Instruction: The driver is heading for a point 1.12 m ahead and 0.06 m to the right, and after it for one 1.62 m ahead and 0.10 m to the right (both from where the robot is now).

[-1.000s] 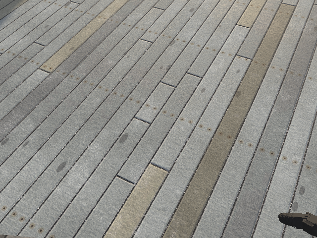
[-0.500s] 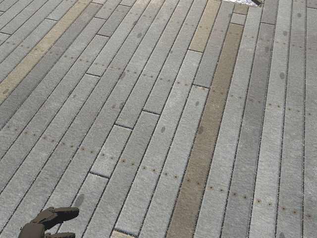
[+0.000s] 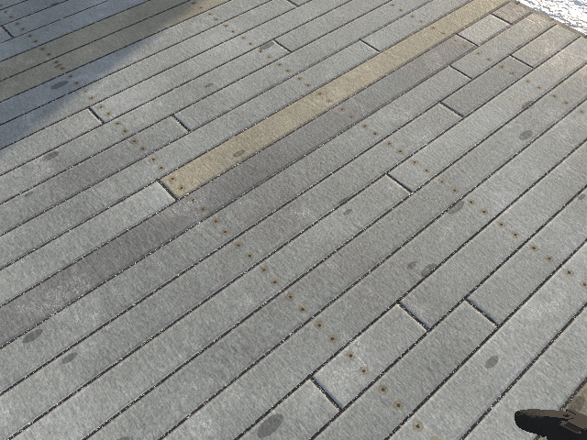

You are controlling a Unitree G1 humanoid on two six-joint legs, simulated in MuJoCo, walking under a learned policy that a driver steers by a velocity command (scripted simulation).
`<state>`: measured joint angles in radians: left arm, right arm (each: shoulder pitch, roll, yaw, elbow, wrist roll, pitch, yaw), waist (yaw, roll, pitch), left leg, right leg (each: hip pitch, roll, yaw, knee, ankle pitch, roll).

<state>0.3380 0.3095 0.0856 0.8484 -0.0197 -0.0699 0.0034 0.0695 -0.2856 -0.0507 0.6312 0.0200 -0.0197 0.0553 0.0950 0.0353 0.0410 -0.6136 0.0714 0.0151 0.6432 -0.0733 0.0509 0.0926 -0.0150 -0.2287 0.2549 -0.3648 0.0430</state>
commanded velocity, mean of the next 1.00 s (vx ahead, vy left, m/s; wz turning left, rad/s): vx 0.50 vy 0.00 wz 0.01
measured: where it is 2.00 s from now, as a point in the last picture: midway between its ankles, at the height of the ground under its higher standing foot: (376, 200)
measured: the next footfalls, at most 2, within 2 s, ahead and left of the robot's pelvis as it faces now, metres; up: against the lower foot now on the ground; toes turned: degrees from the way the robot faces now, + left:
left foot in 0.04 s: +0.20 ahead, +0.11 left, +0.00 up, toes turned +4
right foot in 0.56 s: +0.52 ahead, -0.05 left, +0.00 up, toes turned +9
